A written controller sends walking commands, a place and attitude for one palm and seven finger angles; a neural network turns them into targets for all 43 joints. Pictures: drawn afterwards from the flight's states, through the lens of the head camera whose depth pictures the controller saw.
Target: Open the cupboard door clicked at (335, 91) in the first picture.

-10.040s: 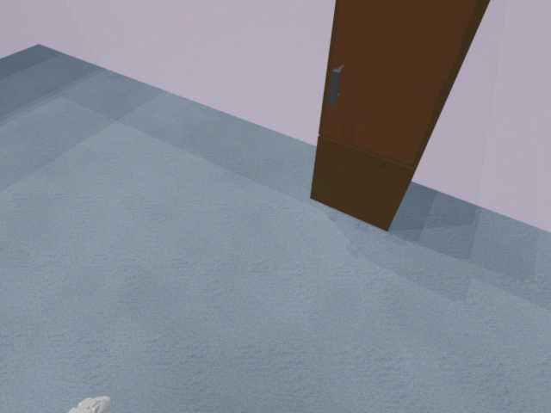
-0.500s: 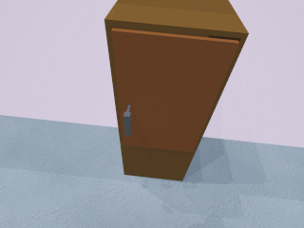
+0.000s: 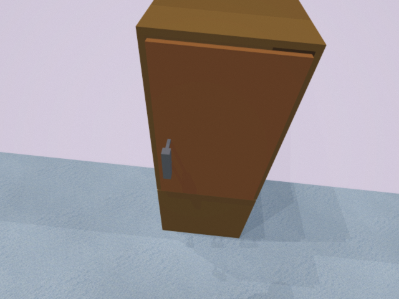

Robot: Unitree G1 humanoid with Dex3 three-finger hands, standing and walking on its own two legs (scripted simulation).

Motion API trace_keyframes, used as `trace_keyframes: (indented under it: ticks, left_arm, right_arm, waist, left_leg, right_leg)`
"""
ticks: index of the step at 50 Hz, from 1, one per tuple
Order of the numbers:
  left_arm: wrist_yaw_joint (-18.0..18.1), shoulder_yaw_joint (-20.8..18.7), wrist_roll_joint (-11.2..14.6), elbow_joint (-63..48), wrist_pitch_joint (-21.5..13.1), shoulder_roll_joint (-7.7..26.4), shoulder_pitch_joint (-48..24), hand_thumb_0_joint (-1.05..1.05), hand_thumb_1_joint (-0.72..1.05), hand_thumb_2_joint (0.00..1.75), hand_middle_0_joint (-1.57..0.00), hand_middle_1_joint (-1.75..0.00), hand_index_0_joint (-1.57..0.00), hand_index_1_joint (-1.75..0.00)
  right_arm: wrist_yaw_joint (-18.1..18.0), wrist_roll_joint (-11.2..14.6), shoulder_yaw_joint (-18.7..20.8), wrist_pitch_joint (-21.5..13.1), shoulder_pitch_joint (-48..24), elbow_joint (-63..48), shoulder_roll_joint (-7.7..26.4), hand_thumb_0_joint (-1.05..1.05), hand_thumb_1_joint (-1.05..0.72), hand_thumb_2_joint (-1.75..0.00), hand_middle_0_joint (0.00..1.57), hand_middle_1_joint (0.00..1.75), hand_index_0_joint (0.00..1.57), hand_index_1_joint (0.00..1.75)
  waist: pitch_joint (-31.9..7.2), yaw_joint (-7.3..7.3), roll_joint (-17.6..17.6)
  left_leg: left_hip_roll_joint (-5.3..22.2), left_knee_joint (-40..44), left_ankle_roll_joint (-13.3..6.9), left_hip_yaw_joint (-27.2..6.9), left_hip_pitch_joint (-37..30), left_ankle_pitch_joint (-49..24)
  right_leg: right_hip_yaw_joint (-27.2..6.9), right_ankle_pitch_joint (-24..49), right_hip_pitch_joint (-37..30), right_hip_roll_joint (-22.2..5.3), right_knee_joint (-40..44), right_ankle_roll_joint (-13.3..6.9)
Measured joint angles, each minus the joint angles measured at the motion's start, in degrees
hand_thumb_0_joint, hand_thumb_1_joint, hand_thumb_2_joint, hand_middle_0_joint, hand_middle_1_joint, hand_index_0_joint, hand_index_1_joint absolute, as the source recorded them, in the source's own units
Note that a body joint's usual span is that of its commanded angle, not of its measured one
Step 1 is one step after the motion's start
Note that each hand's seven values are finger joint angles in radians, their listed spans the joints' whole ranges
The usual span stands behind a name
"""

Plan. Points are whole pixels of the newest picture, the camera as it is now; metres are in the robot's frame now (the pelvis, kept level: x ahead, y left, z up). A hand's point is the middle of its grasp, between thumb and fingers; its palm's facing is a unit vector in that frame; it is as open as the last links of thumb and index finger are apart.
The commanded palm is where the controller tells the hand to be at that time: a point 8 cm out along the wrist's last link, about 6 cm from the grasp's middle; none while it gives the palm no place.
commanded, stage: look again from close up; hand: left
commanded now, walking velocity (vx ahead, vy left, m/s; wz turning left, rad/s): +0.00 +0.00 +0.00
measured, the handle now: (168, 158) +0.53 +0.13 -0.11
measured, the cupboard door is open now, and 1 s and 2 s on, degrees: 0 0 0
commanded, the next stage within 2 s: shuffle to correct the standing spot in 0.20 s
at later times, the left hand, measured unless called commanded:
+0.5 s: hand out of the picture -0.02 +0.15 -0.18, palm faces +0.00 -0.98 -0.18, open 7.3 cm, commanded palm none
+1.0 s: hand out of the picture -0.05 +0.12 -0.18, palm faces +0.06 -0.98 -0.18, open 7.3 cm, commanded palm none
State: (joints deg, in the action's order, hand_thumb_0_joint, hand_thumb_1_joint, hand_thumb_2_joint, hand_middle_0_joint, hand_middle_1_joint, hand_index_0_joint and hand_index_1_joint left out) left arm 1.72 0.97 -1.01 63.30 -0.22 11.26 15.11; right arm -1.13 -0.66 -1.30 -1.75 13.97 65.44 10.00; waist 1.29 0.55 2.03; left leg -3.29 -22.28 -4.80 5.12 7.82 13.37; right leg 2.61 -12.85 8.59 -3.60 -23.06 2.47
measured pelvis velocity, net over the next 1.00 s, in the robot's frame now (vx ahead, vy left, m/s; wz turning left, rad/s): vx -0.05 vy -0.05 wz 0.03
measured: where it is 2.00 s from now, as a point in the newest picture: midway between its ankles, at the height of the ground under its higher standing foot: outside the picture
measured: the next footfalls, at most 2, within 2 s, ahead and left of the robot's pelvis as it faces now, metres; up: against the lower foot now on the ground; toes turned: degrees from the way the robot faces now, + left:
none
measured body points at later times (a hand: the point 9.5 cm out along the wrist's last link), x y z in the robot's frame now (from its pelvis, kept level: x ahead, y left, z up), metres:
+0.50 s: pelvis -0.01 -0.01 +0.00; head +0.00 +0.00 +0.45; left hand -0.02 +0.20 -0.17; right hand +0.00 -0.24 -0.16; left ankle -0.01 +0.06 -0.74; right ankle -0.01 -0.15 -0.74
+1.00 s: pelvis -0.05 -0.05 -0.01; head -0.06 -0.04 +0.44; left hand -0.06 +0.18 -0.17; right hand -0.05 -0.27 -0.16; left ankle -0.01 +0.06 -0.74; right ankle -0.01 -0.15 -0.74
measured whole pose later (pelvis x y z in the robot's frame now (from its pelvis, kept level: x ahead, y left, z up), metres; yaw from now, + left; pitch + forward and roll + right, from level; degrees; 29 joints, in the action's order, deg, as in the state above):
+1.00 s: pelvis -0.05 -0.05 -0.01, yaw +2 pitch -2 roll +0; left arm 1.6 0.3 -1.0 60.1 -0.1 8.9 20.0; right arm -0.8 -1.2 -0.5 -0.1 19.9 60.5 8.8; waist -0.7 0.0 0.7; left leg -0.4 -28.4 -1.4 2.6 14.5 11.8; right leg 5.3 -12.4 14.6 -1.2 -29.0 -1.5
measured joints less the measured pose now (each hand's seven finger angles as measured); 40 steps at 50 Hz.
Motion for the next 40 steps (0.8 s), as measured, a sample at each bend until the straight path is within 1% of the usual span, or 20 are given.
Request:
trace_keyframes:
  ticks: [17,22,25,28,32,40]
  left_arm:
    - [0.3,-0.1,0.0,0.6,-0.1,-1.5,1.7,0.0,0.91,0.9,-0.2,-0.3,-0.2,-0.3]
    - [0.3,-0.2,0.1,0.7,0.2,-2.0,2.3,0.0,0.91,0.9,-0.2,-0.3,-0.2,-0.3]
    - [1.1,0.3,-0.3,0.6,-0.4,-2.5,1.8,0.0,0.91,0.9,-0.2,-0.3,-0.2,-0.3]
    - [0.9,0.4,-0.1,-0.1,-0.6,-2.8,1.8,0.0,0.91,0.9,-0.2,-0.3,-0.2,-0.3]
    - [0.4,0.1,-0.1,-1.0,0.2,-3.0,2.3,0.0,0.91,0.9,-0.2,-0.3,-0.2,-0.3]
    - [-0.1,-0.2,-0.2,-3.0,0.1,-2.9,4.0,0.0,0.91,0.9,-0.2,-0.3,-0.2,-0.3]
  right_arm:
    - [-0.4,0.1,0.1,-0.1,1.5,0.4,-1.3,0.01,-0.9,-0.9,0.2,0.3,0.2,0.3]
    - [-0.9,0.0,0.3,0.0,1.7,0.4,-2.1,0.01,-0.91,-0.9,0.2,0.3,0.2,0.3]
    - [-0.6,0.2,0.2,0.3,2.1,-2.0,-1.6,0.01,-0.91,-0.9,0.2,0.3,0.2,0.3]
    - [-0.9,0.0,0.4,0.1,2.7,-4.0,-1.0,0.01,-0.91,-0.9,0.2,0.3,0.2,0.3]
    - [-0.9,-0.1,0.7,0.9,3.2,-5.2,-0.7,0.01,-0.91,-0.9,0.2,0.3,0.2,0.3]
    - [0.1,-0.4,1.1,1.7,3.9,-6.4,-0.3,0.01,-0.92,-0.9,0.2,0.3,0.2,0.3]
  waist:
    - [-0.2,0.16,-0.2]
    - [-0.2,0.01,-0.1]
    - [0.8,-0.68,-1.0]
    - [1.2,-0.88,-2.0]
    - [0.4,-0.67,-2.7]
    - [-1.8,-0.57,-2.7]
  left_leg:
    - [0.4,0.0,0.5,-0.2,0.0,-0.1]
    - [0.8,-0.3,0.9,-0.1,0.3,-0.1]
    - [1.5,-3.8,1.4,-0.8,3.0,0.8]
    - [1.7,-6.5,1.5,-1.4,4.4,1.7]
    - [1.8,-7.9,1.6,-1.5,4.5,2.0]
    - [2.1,-6.4,2.5,-1.6,5.3,-0.2]
  right_leg:
    - [0.2,-0.2,0.2,0.4,-0.4,-0.5]
    - [0.1,-0.2,0.5,0.8,-0.7,-0.8]
    - [0.9,-0.4,2.0,1.2,-2.2,-1.2]
    - [1.5,-1.3,3.1,1.3,-4.7,-1.6]
    - [1.6,-2.0,3.6,1.3,-6.7,-1.9]
    - [1.7,-0.9,5.0,1.5,-6.8,-3.0]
